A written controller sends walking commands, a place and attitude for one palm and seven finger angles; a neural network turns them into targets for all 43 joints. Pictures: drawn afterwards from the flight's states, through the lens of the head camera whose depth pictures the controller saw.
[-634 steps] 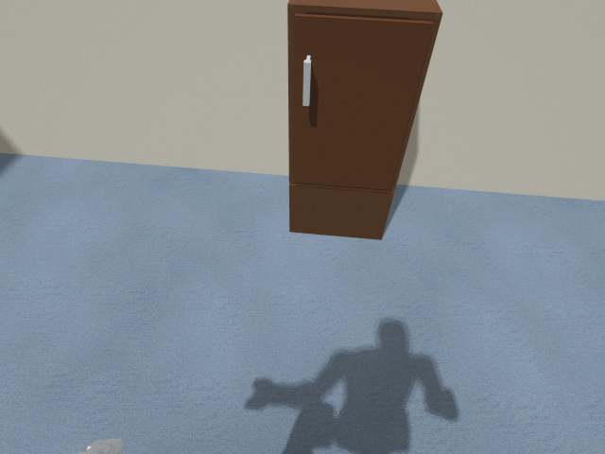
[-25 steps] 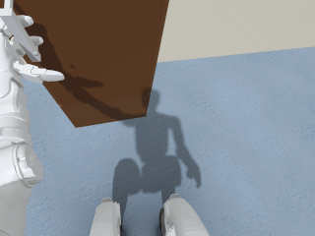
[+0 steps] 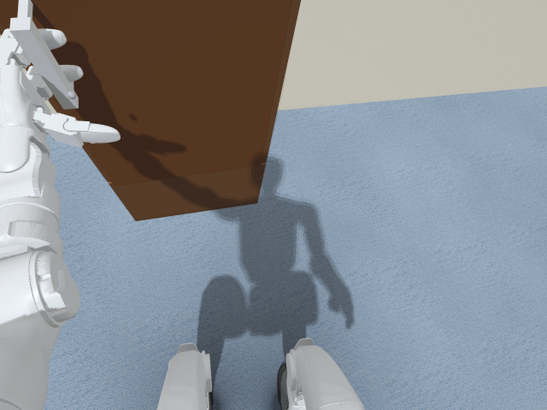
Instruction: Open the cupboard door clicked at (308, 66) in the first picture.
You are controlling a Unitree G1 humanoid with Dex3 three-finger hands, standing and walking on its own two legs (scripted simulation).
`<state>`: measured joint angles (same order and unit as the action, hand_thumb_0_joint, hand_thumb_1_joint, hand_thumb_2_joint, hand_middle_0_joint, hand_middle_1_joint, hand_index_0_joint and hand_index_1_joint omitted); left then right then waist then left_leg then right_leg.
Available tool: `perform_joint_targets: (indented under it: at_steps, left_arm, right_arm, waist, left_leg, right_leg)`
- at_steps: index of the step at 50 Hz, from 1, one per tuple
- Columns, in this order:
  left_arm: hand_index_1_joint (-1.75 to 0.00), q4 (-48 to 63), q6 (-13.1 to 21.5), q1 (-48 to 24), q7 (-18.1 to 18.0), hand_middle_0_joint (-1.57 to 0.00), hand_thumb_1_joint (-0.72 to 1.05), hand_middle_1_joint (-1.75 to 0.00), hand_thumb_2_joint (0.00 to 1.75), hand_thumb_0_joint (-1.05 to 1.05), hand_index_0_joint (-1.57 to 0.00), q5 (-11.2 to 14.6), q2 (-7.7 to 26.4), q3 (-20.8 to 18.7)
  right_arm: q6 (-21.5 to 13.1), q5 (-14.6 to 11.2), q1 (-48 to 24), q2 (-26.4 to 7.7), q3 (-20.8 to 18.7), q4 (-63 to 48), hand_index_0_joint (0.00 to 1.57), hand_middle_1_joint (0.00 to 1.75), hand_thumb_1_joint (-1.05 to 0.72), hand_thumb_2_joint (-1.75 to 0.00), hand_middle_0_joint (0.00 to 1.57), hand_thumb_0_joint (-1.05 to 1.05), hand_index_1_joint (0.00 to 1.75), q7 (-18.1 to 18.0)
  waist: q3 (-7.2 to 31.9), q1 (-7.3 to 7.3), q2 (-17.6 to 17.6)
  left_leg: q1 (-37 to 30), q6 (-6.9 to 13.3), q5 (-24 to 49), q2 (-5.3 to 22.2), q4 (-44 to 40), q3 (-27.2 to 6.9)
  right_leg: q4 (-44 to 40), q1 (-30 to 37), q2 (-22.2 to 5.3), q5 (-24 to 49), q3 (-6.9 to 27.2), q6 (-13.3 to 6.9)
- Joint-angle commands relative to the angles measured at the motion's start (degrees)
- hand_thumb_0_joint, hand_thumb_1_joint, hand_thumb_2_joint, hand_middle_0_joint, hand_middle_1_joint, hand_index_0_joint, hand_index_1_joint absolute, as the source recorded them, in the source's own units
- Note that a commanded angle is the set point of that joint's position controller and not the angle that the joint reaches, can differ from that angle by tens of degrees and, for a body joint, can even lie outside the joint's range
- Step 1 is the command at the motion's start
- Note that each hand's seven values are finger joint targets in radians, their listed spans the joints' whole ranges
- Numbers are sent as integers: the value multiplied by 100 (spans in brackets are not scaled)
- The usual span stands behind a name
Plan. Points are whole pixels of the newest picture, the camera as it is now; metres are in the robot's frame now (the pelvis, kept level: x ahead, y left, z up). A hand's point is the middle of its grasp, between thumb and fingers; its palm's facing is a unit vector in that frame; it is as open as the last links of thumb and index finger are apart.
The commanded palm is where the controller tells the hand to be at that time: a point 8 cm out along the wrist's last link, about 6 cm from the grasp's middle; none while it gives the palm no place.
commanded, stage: close the thumb around the handle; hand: left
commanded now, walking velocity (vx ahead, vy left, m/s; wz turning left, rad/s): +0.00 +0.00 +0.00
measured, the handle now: (49, 57) +0.58 +0.27 +0.07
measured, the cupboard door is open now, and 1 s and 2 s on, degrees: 1 3 50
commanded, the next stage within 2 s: pull the door open along its arc in 0.66 s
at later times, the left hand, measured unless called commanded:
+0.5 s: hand (70, 94) +0.53 +0.24 +0.06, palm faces +0.17 -0.99 -0.01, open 7.0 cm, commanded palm +0.51 +0.25 +0.06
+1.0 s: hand (70, 101) +0.52 +0.23 +0.06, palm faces +0.12 -0.99 -0.01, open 5.8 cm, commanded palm +0.47 +0.27 +0.06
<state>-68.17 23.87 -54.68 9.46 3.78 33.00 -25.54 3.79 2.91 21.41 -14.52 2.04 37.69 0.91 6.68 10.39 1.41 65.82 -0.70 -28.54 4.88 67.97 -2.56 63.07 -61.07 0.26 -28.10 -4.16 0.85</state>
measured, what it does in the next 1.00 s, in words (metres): stands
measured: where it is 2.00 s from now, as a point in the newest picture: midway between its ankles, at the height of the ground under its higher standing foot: outside the picture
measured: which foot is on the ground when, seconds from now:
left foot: down 0.00-1.00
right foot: down 0.00-1.00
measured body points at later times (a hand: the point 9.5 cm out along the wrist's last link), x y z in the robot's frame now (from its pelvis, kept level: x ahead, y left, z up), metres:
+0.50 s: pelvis +0.00 +0.00 +0.00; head +0.16 +0.04 +0.42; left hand +0.51 +0.29 +0.07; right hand -0.01 -0.26 -0.11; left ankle +0.02 +0.12 -0.64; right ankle +0.01 -0.14 -0.64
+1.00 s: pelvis +0.00 +0.00 +0.01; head +0.16 +0.03 +0.43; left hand +0.50 +0.29 +0.07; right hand +0.00 -0.26 -0.10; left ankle +0.02 +0.12 -0.64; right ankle +0.01 -0.14 -0.64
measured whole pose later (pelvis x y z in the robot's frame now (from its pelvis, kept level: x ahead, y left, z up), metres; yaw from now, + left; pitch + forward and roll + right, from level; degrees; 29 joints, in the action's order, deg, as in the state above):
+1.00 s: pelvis +0.00 +0.00 +0.01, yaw -1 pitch +26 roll -4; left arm -62.7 23.2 -48.0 12.8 5.4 32.5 -27.9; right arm 4.9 2.0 22.0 -14.5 2.1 35.3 1.0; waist 7.1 10.5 1.6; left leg 63.6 -0.3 -28.8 5.5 66.7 -0.9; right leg 61.7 -59.7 0.9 -27.6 -2.4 1.3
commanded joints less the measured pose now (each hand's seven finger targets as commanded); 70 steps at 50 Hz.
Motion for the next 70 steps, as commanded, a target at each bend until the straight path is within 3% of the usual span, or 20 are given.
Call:
perform_joint_targets:
  at_steps: [1, 3, 12, 15, 18, 21, 23, 30, 33, 37, 38, 41, 43, 51, 60, 61, 62, 63, 66, 70]
  left_arm:
    - [-122, 1215, 391, -2750, 149, -31, -33, -122, 37, 0, -31, -88, 1044, 199]
    - [-123, 1095, 369, -2619, 157, -32, -22, -123, 42, 0, -32, -82, 1224, 33]
    - [-128, 1297, 412, -2633, 184, -36, 28, -128, 64, 0, -36, -37, 1051, 161]
    - [-130, 1147, 367, -2685, 160, -37, 45, -130, 71, 0, -37, -64, 975, 247]
    - [-132, 1208, 401, -2710, 134, -38, 62, -132, 78, 0, -38, -98, 1080, 163]
    - [-134, 1250, 407, -2869, 130, -39, 79, -134, 85, 0, -39, -96, 757, 419]
    - [-135, 1287, 412, -2813, 116, -40, 90, -135, 90, 0, -40, -94, 997, 221]
    - [-135, 1152, 346, -2920, 113, -40, 90, -135, 90, 0, -40, -129, 892, 366]
    - [-135, 1108, 336, -2771, 114, -40, 90, -135, 90, 0, -40, -106, 1152, 125]
    - [-135, 1297, 366, -2802, 159, -40, 90, -135, 90, 0, -40, -87, 1024, 229]
    - [-135, 1176, 348, -2621, 163, -40, 90, -135, 90, 0, -40, -94, 1082, 168]
    - [-135, 1053, 306, -1974, 224, -40, 90, -135, 90, 0, -40, -103, 1948, -496]
    - [-135, 1222, 284, -1704, 339, -40, 90, -135, 90, 0, -40, -8, 1499, -211]
    - [-135, 2118, 249, -16, 401, -40, 90, -135, 90, 0, -40, 369, 1029, -271]
    - [-135, 3519, 213, 1818, 68, -40, 90, -135, 90, 0, -40, 740, -348, 367]
    - [-135, 3932, 207, 1881, -710, -40, 90, -135, 90, 0, -40, 1051, -537, -266]
    - [-135, 3929, 162, 2339, -1117, -40, 90, -135, 90, 0, -40, 940, -1219, 257]
    - [-135, 4091, 163, 2500, -1390, -40, 90, -135, 90, 0, -40, 904, -1545, 478]
    - [-135, 4616, 228, 2741, -2223, -40, 90, -135, 90, 0, -40, 554, -1915, 783]
    - [-135, 5138, 226, 2905, -3324, -40, 90, -135, 90, 0, -40, -53, -2776, 1489]
  right_arm:
    - [-51, -17, 1157, -1094, -360, -127, 20, 30, -90, -90, 20, 0, 30, -96]
    - [-35, -21, 1160, -1105, -353, -128, 20, 30, -90, -90, 20, 0, 30, -108]
    - [-47, -15, 1124, -1094, -361, -157, 20, 30, -90, -90, 20, 0, 30, -89]
    - [-50, -23, 1109, -1087, -342, -150, 20, 30, -90, -90, 20, 0, 30, -90]
    - [-53, -11, 1149, -1109, -363, -140, 20, 30, -90, -90, 20, 0, 30, -106]
    - [-70, 7, 1156, -1077, -366, -105, 20, 30, -90, -90, 20, 0, 30, -91]
    - [-60, 14, 1177, -1110, -377, -100, 20, 30, -90, -90, 20, 0, 30, -91]
    - [-54, 6, 1170, -1100, -356, -93, 20, 30, -90, -90, 20, 0, 30, -95]
    - [-42, 3, 1186, -1121, -347, -112, 20, 30, -90, -90, 20, 0, 30, -110]
    - [-44, 3, 1177, -1096, -352, -131, 20, 30, -90, -90, 20, 0, 30, -97]
    - [-38, -5, 1157, -1093, -346, -147, 20, 30, -90, -90, 20, 0, 30, -94]
    - [20, -31, 1153, -1176, -312, -261, 20, 30, -90, -90, 20, 0, 30, -132]
    - [20, -74, 1044, -1087, -306, -367, 20, 30, -90, -90, 20, 0, 30, -110]
    - [48, -187, 871, -1048, -435, -701, 20, 30, -90, -90, 20, 0, 30, -47]
    - [-60, -311, 413, -869, -540, -997, 20, 30, -90, -90, 20, 0, 30, 35]
    - [-126, -243, 272, -715, -529, -1053, 20, 30, -90, -90, 20, 0, 30, 21]
    - [-188, -221, 212, -657, -514, -1043, 20, 30, -90, -90, 20, 0, 30, 81]
    - [-219, -218, 155, -648, -517, -1025, 20, 30, -90, -90, 20, 0, 30, 126]
    - [-261, -92, 35, -624, -539, -1047, 20, 30, -90, -90, 20, 0, 30, 198]
    - [-294, 41, -253, -490, -547, -1076, 20, 30, -90, -90, 20, 0, 30, 285]
  waist:
    - [2870, 271, 1207]
    - [2880, 232, 1063]
    - [3035, 198, 1298]
    - [2767, 271, 1161]
    - [2970, 245, 1181]
    - [2890, 323, 1329]
    - [3048, 259, 1276]
    - [2865, 351, 1248]
    - [2941, 289, 1131]
    - [3071, 252, 1324]
    - [3027, 200, 1330]
    - [3068, -27, 1034]
    - [2979, -66, 1140]
    - [3071, -426, 770]
    - [2485, -636, 269]
    - [2462, -1020, 460]
    - [2326, -862, 429]
    - [2169, -824, 285]
    - [2215, -858, 59]
    - [2163, -873, 159]
  left_leg:
    - [-3030, 175, 2469, -205, -600, -154]
    - [-2887, 189, 2438, -207, -583, -125]
    - [-3160, 143, 2526, -187, -614, -178]
    - [-2969, 162, 2301, -197, -636, -169]
    - [-3098, 154, 2451, -190, -626, -205]
    - [-3212, 150, 2455, -183, -616, -224]
    - [-3237, 139, 2546, -176, -612, -232]
    - [-3099, 158, 2332, -193, -619, -218]
    - [-2997, 177, 2417, -196, -604, -188]
    - [-3187, 155, 2526, -193, -613, -198]
    - [-3126, 151, 2508, -198, -607, -175]
    - [-2779, 198, 2542, -217, -625, -93]
    - [-2820, 187, 2570, -226, -683, -14]
    - [-3012, 170, 2979, -255, -896, 122]
    - [-2881, 141, 2741, -338, -1233, 306]
    - [-2799, 79, 2913, -337, -1302, 296]
    - [-2849, 33, 2928, -322, -1318, 319]
    - [-2824, 12, 2862, -302, -1318, 315]
    - [-2805, -12, 2785, -304, -1339, 295]
    - [-2875, -51, 2563, -310, -1415, 300]
  right_leg:
    - [-653, 533, 287, 1797, 39, -182]
    - [-667, 681, 287, 1856, 62, -161]
    - [-632, 519, 289, 1762, 12, -177]
    - [-679, 477, 294, 1644, 18, -169]
    - [-642, 477, 286, 1697, 14, -181]
    - [-635, 279, 285, 1634, -3, -189]
    - [-626, 389, 283, 1697, -7, -185]
    - [-670, 324, 283, 1597, 1, -178]
    - [-665, 513, 278, 1729, 21, -169]
    - [-646, 477, 287, 1746, 6, -180]
    - [-656, 502, 289, 1745, 9, -186]
    - [-608, 988, 299, 1988, 77, -181]
    - [-644, 1058, 289, 2087, 60, -161]
    - [-722, 1639, 334, 2564, 36, -152]
    - [-901, 2140, 285, 2703, -3, -123]
    - [-885, 2226, 251, 2653, -44, -123]
    - [-883, 2106, 251, 2593, -86, -98]
    - [-887, 2027, 234, 2538, -114, -100]
    - [-809, 2180, 211, 2496, -118, -141]
    - [-775, 2216, 140, 2295, -134, -181]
